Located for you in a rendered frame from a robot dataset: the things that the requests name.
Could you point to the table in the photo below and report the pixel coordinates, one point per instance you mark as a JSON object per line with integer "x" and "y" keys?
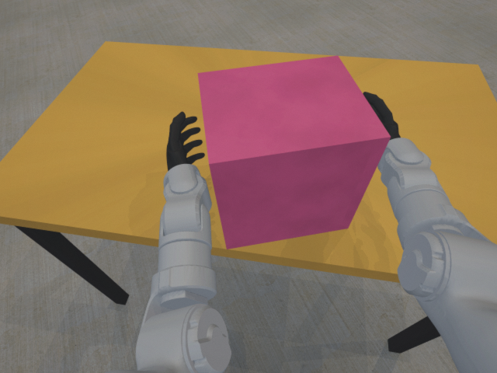
{"x": 94, "y": 162}

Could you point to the robot left hand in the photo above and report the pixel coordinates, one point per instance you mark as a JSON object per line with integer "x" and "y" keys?
{"x": 176, "y": 152}

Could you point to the right robot upper arm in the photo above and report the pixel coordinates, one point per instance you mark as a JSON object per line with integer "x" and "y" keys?
{"x": 454, "y": 279}

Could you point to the right robot forearm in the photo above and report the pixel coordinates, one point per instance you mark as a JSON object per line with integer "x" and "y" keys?
{"x": 417, "y": 199}

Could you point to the robot right hand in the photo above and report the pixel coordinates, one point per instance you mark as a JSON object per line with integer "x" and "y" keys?
{"x": 383, "y": 113}

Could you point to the carton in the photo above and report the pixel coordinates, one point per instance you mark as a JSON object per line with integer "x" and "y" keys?
{"x": 292, "y": 148}

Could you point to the left robot upper arm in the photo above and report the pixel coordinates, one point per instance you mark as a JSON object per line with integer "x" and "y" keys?
{"x": 192, "y": 339}

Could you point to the left robot forearm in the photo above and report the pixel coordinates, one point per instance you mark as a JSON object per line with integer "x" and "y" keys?
{"x": 185, "y": 276}

